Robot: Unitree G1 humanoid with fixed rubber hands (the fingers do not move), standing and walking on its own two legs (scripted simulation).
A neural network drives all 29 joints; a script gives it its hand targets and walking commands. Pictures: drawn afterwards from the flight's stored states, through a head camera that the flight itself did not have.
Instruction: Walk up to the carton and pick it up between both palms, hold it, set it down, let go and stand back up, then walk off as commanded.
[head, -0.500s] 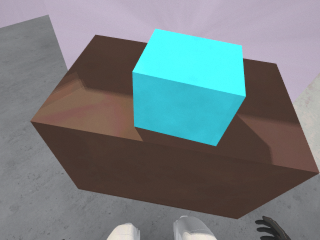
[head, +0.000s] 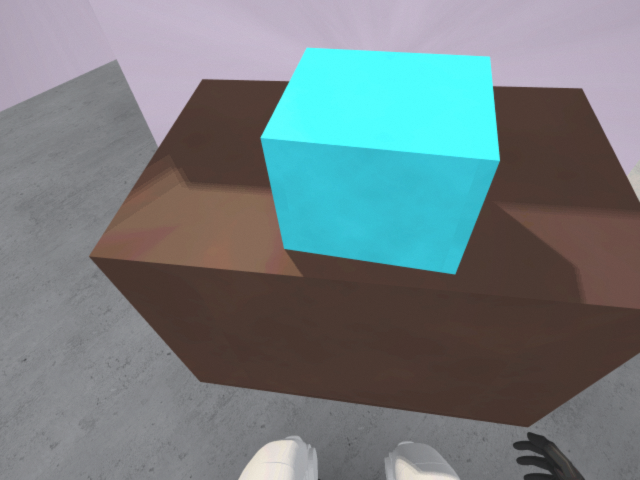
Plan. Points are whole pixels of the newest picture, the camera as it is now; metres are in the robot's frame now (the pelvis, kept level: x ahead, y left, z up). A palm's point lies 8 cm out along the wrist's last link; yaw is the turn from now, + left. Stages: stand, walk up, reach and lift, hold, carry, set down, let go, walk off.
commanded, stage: walk up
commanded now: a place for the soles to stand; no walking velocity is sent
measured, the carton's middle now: (379, 159) +0.56 -0.08 +0.06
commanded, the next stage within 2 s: none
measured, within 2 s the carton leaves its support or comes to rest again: neither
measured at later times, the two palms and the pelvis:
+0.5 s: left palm out of the picture +0.08 +0.25 -0.09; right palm out of the picture +0.08 -0.32 -0.06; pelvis +0.00 -0.02 +0.01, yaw -3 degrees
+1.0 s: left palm out of the picture +0.11 +0.30 -0.09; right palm out of the picture +0.09 -0.28 -0.06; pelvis +0.03 +0.02 +0.01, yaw -5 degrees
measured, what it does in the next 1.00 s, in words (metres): steps on the spot: right foot, then left foot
